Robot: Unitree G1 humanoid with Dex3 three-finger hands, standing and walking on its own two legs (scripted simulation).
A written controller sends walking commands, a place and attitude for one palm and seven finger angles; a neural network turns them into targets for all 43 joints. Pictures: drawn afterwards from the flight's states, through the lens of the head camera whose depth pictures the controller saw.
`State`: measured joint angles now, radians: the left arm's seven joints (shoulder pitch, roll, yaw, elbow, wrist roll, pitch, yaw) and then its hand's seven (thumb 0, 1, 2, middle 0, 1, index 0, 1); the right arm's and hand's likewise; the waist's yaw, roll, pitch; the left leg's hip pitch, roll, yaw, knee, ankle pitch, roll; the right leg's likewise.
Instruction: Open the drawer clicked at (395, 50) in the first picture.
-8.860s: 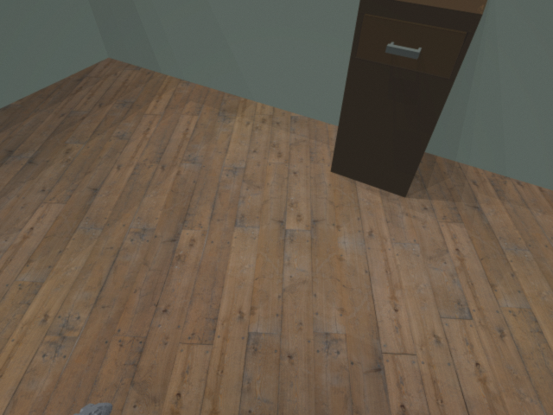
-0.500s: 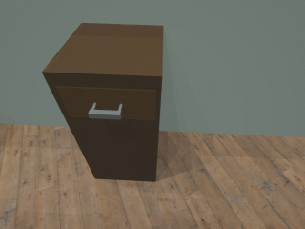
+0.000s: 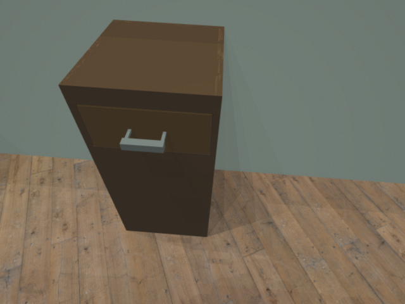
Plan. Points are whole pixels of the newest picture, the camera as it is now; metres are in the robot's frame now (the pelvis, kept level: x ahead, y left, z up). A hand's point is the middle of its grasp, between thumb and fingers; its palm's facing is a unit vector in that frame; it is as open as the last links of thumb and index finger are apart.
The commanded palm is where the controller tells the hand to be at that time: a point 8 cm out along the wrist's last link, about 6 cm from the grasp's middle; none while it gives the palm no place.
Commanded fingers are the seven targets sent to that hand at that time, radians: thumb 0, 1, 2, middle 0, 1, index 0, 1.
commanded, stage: look again from close up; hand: left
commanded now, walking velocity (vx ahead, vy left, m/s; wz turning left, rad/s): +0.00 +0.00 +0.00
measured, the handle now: (144, 139) +0.55 +0.19 -0.04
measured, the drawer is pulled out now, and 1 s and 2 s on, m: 0.00 0.00 0.00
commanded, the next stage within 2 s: raise the hand with hooked fingers in 0.28 s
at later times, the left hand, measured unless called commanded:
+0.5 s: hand out of the picture +0.08 +0.22 -0.11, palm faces -0.06 -0.89 -0.46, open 7.3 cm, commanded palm +0.09 +0.24 -0.05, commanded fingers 0.00 0.74 0.83 -0.21 -0.41 -0.21 -0.41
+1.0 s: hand (75, 281) +0.17 +0.25 -0.04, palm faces +0.06 -0.09 -0.99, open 9.7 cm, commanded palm +0.15 +0.25 +0.02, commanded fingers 0.00 0.15 0.58 -0.25 -0.78 -0.25 -0.78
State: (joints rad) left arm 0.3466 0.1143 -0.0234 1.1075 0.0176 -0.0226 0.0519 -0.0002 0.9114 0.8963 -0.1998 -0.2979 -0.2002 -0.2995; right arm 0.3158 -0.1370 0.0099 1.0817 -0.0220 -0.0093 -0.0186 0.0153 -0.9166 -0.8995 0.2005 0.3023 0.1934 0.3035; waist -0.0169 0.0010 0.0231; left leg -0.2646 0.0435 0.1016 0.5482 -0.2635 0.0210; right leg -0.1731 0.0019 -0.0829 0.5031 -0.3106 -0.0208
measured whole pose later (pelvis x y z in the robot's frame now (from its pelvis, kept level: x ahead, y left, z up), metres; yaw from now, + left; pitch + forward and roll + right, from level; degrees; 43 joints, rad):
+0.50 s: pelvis -0.02 +0.02 -0.01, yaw +1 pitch +0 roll +1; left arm 0.52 0.26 -0.08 0.28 0.18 0.10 0.18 0.02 0.92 0.89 -0.21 -0.31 -0.20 -0.31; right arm 0.36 -0.19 0.02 0.88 0.03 -0.20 -0.06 0.02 -0.92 -0.90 0.20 0.30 0.20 0.30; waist 0.01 -0.03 -0.01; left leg -0.32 -0.03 0.13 0.54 -0.23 0.06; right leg -0.29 -0.05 -0.04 0.63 -0.34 -0.02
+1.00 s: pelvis -0.02 -0.01 -0.05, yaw +4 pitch +9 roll +0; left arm 0.34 0.39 -0.05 -0.02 1.05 -0.06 0.42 0.00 0.36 0.67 -0.26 -0.64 -0.26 -0.64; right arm 0.04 -0.22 0.01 0.49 -0.09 0.11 0.02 0.01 -0.90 -0.90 0.20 0.30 0.20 0.30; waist 0.10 0.03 -0.11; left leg -0.72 0.01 0.03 0.97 -0.41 0.03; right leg -0.64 0.03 -0.06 0.98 -0.50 -0.06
